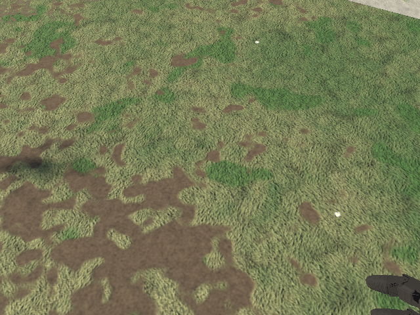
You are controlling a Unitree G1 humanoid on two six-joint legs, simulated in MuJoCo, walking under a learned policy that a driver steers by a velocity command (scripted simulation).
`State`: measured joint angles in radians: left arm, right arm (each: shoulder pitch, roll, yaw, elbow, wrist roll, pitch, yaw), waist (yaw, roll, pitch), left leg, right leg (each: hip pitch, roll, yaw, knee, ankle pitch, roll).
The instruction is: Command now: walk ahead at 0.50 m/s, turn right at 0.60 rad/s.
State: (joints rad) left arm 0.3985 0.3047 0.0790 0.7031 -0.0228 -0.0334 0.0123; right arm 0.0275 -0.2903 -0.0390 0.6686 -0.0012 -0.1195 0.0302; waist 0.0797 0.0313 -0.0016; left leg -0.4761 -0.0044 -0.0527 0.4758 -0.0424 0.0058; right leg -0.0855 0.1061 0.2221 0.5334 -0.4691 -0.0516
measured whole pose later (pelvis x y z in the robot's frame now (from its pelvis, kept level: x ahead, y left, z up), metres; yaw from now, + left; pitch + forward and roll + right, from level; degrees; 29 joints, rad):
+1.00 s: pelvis +0.54 -0.13 +0.00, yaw -34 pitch +2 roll +0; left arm 0.39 0.31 0.08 0.72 -0.02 -0.03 0.01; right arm 0.05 -0.29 -0.04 0.66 0.00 -0.11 0.03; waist 0.07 0.03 0.00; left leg -0.46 -0.01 -0.03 0.50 -0.08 0.01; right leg -0.08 0.09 0.21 0.55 -0.48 -0.05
